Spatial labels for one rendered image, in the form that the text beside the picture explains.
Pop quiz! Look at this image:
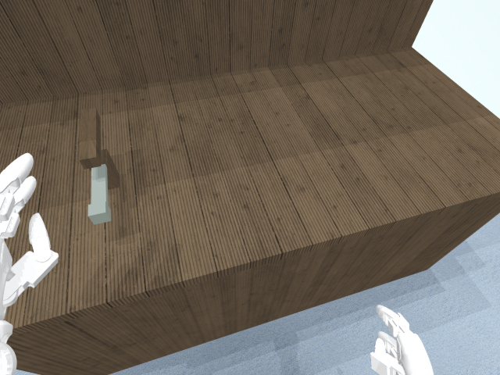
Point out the counter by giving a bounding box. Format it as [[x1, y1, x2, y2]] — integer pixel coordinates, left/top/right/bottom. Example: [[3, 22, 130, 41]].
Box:
[[0, 0, 500, 375]]

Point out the robot right hand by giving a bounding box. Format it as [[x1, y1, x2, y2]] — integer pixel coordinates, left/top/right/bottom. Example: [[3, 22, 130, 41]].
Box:
[[370, 305, 434, 375]]

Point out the robot left hand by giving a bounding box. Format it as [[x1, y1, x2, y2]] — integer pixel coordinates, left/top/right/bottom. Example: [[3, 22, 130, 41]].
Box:
[[0, 153, 59, 320]]

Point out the left robot forearm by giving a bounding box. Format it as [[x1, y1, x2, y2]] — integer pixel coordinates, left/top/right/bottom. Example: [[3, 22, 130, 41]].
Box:
[[0, 320, 17, 375]]

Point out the tap lever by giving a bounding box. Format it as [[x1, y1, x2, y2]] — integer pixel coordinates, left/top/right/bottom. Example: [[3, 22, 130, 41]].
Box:
[[88, 164, 111, 225]]

